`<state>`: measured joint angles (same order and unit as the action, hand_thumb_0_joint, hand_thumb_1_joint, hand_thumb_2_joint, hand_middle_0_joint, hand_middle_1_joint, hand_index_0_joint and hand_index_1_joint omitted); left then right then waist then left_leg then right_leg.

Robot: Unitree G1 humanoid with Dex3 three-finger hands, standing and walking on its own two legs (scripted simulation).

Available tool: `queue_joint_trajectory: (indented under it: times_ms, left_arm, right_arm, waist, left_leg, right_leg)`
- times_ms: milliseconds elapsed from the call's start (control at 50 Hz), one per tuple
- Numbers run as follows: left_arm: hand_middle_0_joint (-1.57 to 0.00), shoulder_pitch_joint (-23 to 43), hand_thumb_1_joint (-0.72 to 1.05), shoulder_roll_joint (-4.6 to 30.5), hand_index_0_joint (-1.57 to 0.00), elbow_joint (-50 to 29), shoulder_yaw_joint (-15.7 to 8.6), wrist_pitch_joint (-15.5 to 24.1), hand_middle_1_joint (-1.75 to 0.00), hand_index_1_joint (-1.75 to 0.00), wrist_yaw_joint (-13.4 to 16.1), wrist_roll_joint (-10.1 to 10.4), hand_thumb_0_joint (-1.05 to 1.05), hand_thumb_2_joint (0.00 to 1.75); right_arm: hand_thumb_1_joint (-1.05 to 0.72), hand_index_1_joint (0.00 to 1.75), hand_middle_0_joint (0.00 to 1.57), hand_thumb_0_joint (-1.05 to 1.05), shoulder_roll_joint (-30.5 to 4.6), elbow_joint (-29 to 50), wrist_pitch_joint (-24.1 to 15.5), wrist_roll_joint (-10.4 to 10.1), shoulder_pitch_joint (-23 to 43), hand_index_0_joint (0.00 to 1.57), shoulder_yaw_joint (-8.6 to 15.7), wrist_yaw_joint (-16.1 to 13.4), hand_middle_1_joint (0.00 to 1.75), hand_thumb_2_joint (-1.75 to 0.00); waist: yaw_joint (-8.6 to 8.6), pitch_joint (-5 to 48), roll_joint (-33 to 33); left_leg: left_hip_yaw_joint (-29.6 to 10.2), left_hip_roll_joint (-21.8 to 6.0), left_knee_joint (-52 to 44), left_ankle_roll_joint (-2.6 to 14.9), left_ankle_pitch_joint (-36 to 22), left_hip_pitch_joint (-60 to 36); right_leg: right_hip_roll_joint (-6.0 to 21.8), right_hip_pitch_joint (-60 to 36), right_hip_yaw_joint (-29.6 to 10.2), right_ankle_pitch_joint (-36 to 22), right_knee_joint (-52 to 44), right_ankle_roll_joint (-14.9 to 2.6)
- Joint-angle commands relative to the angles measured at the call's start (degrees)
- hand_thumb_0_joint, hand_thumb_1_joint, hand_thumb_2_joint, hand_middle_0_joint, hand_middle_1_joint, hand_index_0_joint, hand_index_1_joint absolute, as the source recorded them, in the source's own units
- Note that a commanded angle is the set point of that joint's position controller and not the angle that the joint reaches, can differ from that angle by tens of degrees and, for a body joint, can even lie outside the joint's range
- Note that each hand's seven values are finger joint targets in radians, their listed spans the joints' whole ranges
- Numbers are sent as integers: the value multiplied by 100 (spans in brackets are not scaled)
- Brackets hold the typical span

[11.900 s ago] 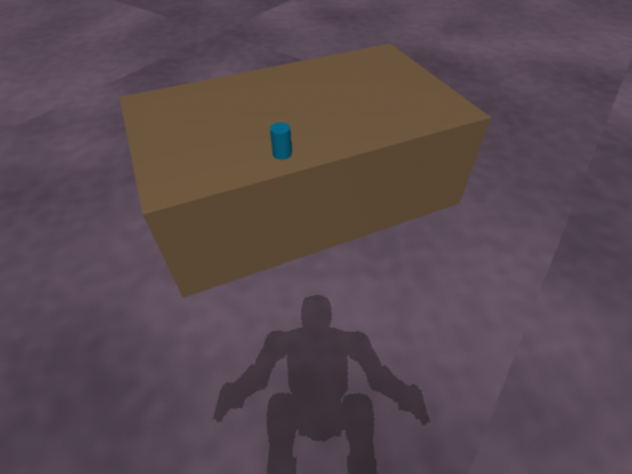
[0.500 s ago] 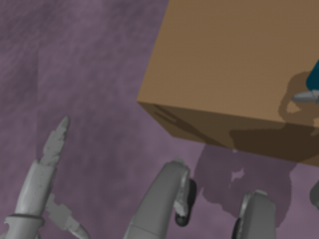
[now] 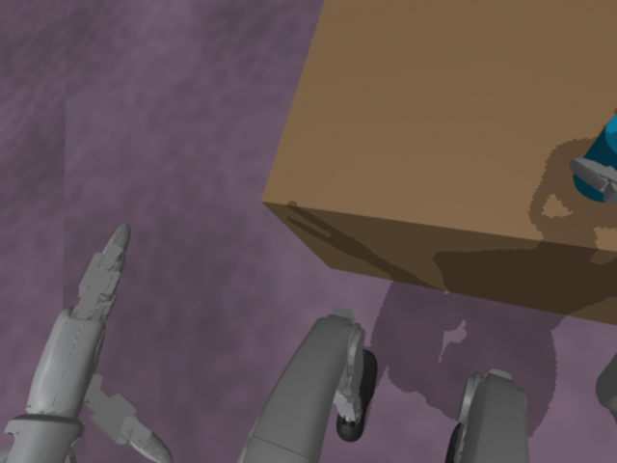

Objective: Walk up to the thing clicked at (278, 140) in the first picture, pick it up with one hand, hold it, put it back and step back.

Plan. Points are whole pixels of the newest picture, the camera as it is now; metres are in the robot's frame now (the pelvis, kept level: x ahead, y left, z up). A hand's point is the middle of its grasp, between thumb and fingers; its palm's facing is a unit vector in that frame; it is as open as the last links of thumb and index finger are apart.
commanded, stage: settle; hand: right
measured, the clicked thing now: out of the picture +0.53 -0.19 -0.06
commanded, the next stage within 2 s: lift in 1.02 s
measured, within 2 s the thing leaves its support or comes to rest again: leaves its support in 0.24 s
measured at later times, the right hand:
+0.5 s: hand out of the picture +0.53 -0.20 +0.00, palm faces +0.15 +0.99 +0.00, open 9.4 cm
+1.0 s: hand out of the picture +0.54 -0.19 +0.04, palm faces +0.15 +0.99 +0.00, open 9.4 cm
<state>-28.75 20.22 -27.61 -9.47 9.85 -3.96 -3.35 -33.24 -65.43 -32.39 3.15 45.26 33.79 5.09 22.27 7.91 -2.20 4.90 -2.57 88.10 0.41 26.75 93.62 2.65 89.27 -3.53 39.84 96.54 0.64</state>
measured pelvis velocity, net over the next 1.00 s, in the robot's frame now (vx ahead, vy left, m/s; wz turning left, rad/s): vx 0.01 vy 0.00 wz -0.01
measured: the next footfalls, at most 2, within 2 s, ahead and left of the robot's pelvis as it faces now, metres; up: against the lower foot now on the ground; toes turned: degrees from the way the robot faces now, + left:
none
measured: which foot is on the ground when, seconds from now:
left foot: down 0.00-1.00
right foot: down 0.00-1.00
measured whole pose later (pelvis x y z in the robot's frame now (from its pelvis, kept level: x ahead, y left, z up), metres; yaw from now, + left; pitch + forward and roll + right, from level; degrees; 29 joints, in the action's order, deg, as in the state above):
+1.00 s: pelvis +0.01 +0.00 +0.05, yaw +0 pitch +29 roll +4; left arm -27.1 17.6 -17.6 -5.8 7.4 -2.8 -4.2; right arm -29.8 -64.8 -28.7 2.5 46.3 30.3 3.7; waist 18.9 8.2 -1.3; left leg 4.5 -2.0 78.6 0.0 25.3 82.4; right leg 2.8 78.2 -2.7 37.6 86.3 0.5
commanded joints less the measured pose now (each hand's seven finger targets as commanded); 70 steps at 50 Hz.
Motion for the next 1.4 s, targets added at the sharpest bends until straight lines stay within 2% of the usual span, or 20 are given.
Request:
queue_joint_trajectory:
  times_ms: [0,60,200,260,360,520,640,680,780,820,880,940,1000,1060,1120,1180,1240,1300,1340,1380]
  left_arm:
    - [-5,-645,-58,860,-3,-895,-818,247,-4,-5,172,22,0,6]
    - [-4,-481,-58,825,-3,-729,-812,278,-4,-5,196,47,0,6]
    - [-6,-322,-60,1050,-4,-837,-913,212,-5,-7,238,20,0,8]
    - [-6,-470,-59,764,-4,-629,-636,152,-5,-7,194,12,0,8]
    - [-6,-519,-58,908,-5,-424,-796,91,-5,-6,218,-19,0,8]
    - [-6,-300,-57,805,-5,-313,-656,84,-5,-6,261,-7,0,7]
    - [-6,-383,-57,705,-4,-150,-515,84,-5,-6,273,1,0,7]
    - [-6,-232,-58,787,-4,-351,-566,122,-5,-6,294,-6,0,7]
    - [-5,-251,-58,688,-4,58,-483,80,-5,-6,284,-19,0,7]
    - [-5,-45,-58,833,-4,-423,-557,108,-5,-6,301,-28,0,7]
    - [-5,-515,-58,533,-4,347,-366,23,-5,-6,260,-25,0,7]
    - [-5,44,-58,902,-4,-280,-625,76,-4,-6,311,-43,0,7]
    - [-5,-423,-58,471,-4,409,-294,-14,-4,-6,247,-36,0,7]
    - [-5,96,-58,843,-4,-238,-539,44,-4,-6,313,-39,0,7]
    - [-5,-456,-58,425,-4,426,-202,-44,-4,-6,247,-44,0,7]
    - [-5,77,-57,866,-4,-247,-528,-16,-4,-5,313,-33,0,6]
    - [-5,-501,-57,471,-4,394,-288,-76,-4,-5,248,-11,0,6]
    - [-5,-113,-57,721,-4,-4,-453,-55,-4,-5,298,-11,0,6]
    - [-5,-441,-56,395,-4,575,-243,-99,-4,-5,251,-40,0,6]
    - [-5,-303,-57,352,-3,620,-195,-83,-4,-5,263,-7,0,7]
  right_arm:
    - [-29,112,121,0,-1342,1285,-374,-69,1886,121,62,22,112,-95]
    - [-32,115,126,0,-983,1440,-326,-154,1961,126,-129,74,115,-96]
    - [-31,127,124,0,-1375,1615,-354,-79,2163,126,30,-87,127,-114]
    - [-29,130,124,0,-1076,1466,-325,-106,2118,127,-152,-68,130,-118]
    - [-29,133,126,0,-1040,1415,-218,-64,2133,129,-237,-99,133,-120]
    - [-29,132,124,0,-842,1196,-126,-110,2212,127,-371,-119,132,-120]
    - [-31,131,124,0,-718,1074,-96,-188,2168,126,-394,-84,130,-118]
    - [-33,131,123,0,-1079,1417,-158,-152,2448,126,-241,-107,130,-119]
    - [-36,131,123,0,-814,1177,-112,-183,2358,126,-369,-101,131,-121]
    - [-35,132,124,0,-1111,1458,-138,-137,2462,127,-228,-140,132,-121]
    - [-35,131,121,0,-506,1017,-66,-180,2244,123,-570,-79,131,-122]
    - [-34,134,124,0,-1197,1589,-129,-130,2568,127,-206,-185,133,-122]
    - [-38,136,123,0,-438,954,-54,-190,2235,126,-591,-108,136,-127]
    - [-40,134,124,0,-1251,1563,-128,-129,2564,126,-151,-200,134,-124]
    - [-35,136,126,0,-320,892,-56,-213,2118,129,-622,-80,136,-126]
    - [-34,140,129,0,-1155,1539,-102,-159,2336,132,-149,-193,140,-128]
    - [-34,141,130,0,-225,1120,-9,-281,1902,133,-628,-78,141,-130]
    - [-36,140,131,0,-884,1747,-58,-253,2074,133,-247,-174,140,-128]
    - [-34,141,131,0,-217,1693,-32,-332,1862,134,-652,-113,141,-129]
    - [-36,139,130,0,-138,1699,-12,-375,1673,133,-643,-121,139,-127]
  waist:
    - [-157,3639,2012]
    - [-96,3500,2066]
    - [-156,3714,2113]
    - [-215,3389,2197]
    - [-163,3407,2245]
    - [-231,3028,1752]
    - [-240,2937,1589]
    - [-324,3427,1763]
    - [-321,3035,1672]
    - [-363,3711,1705]
    - [-329,3064,1696]
    - [-409,3796,1747]
    - [-376,2910,1636]
    - [-440,3745,1607]
    - [-341,2890,1635]
    - [-484,3771,1563]
    - [-436,2987,1602]
    - [-593,3666,1523]
    - [-664,3159,1834]
    - [-711,3018,1609]
  left_leg:
    - [-441,260,-861,87,-1166,-3177]
    - [-325,276,-783,117,-1244,-2839]
    - [-232,295,-826,125,-1191,-2822]
    - [-225,308,-917,148,-1060,-2758]
    - [-177,326,-1004,144,-1101,-2666]
    - [-300,296,-1368,94,-750,-3150]
    - [-255,306,-1457,94,-987,-3266]
    - [-264,300,-1414,95,-1236,-3455]
    - [-253,305,-1509,102,-1225,-3342]
    - [-271,303,-1523,85,-1424,-3753]
    - [-263,320,-1613,100,-1434,-3538]
    - [-278,309,-1603,86,-1602,-3896]
    - [-272,326,-1708,104,-1419,-3650]
    - [-316,294,-1715,65,-1555,-4072]
    - [-230,342,-1761,113,-1513,-3640]
    - [-288,313,-1815,69,-1698,-4201]
    - [-247,339,-1943,96,-1512,-3936]
    - [-268,328,-1963,69,-1848,-4431]
    - [-276,349,-2023,108,-1677,-4054]
    - [-239,363,-2096,107,-1666,-4071]
  right_leg:
    - [-204,-1716,113,-1740,-1378,-84]
    - [-189,-1890,35,-1958,-1433,-56]
    - [-169,-2334,-33,-2107,-1538,-29]
    - [-176,-2302,-26,-2024,-1686,-10]
    - [-147,-2773,-62,-2329,-1767,31]
    - [-175,-2178,20,-1383,-2058,-62]
    - [-177,-2365,8,-1712,-2155,-61]
    - [-179,-2648,21,-2016,-2123,-43]
    - [-180,-2561,20,-2015,-2213,-44]
    - [-155,-2907,20,-2256,-2209,-45]
    - [-170,-2733,45,-2266,-2268,-50]
    - [-151,-3065,30,-2445,-2282,-36]
    - [-176,-2669,64,-2221,-2369,-51]
    - [-159,-2999,45,-2313,-2367,-53]
    - [-164,-2916,28,-2413,-2472,-31]
    - [-148,-3266,44,-2544,-2498,-40]
    - [-168,-3119,61,-2378,-2658,-35]
    - [-157,-3451,69,-2727,-2686,-21]
    - [-139,-3550,104,-2760,-2773,-1]
    - [-136,-3560,61,-2801,-2864,3]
